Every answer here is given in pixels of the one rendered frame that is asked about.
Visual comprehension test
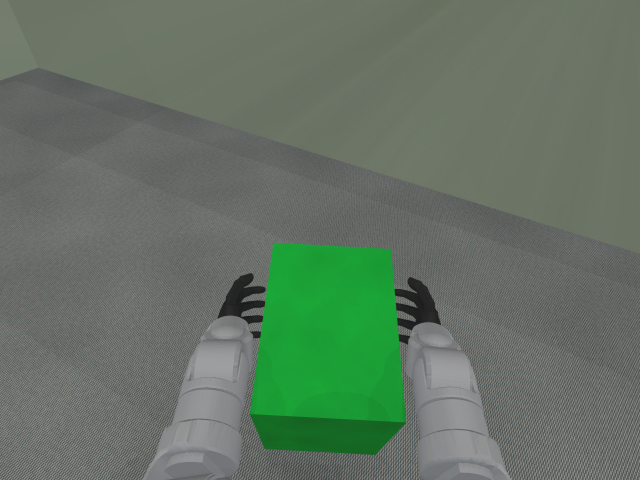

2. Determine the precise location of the right robot forearm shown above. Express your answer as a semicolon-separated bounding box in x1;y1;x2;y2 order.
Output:
405;322;511;480

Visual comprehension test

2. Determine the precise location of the left robot forearm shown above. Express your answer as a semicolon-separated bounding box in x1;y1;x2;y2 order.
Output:
142;316;253;480

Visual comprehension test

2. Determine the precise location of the left robot hand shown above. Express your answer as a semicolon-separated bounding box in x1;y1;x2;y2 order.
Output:
217;273;266;338

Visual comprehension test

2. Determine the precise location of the right robot hand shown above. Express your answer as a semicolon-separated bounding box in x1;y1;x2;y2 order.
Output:
395;277;441;344

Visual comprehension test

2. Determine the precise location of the carton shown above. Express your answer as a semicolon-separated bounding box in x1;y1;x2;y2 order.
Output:
250;243;406;455

